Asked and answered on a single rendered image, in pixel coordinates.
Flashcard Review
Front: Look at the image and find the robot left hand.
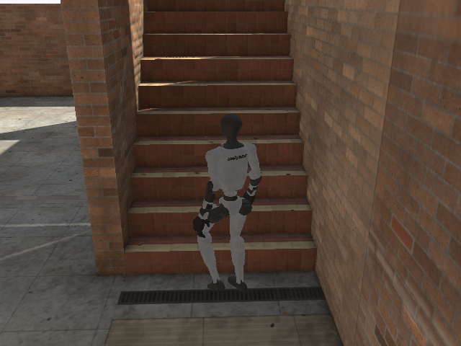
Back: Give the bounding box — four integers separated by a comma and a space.
193, 216, 210, 238

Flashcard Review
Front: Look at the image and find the robot left forearm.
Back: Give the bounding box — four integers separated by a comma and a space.
198, 181, 216, 220

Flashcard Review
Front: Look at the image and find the robot right hand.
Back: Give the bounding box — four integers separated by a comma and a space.
243, 192, 255, 204

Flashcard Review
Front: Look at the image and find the robot right forearm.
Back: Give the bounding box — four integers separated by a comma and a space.
247, 176, 261, 196

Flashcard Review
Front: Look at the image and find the left robot upper arm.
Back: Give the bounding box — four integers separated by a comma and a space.
205, 147, 221, 191

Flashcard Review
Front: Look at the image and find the robot left foot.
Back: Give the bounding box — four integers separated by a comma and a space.
207, 279, 225, 290

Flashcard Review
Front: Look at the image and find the robot left shin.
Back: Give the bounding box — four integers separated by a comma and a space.
197, 236, 220, 283

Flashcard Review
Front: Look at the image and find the right robot upper arm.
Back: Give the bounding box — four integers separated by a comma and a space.
244, 143, 261, 179

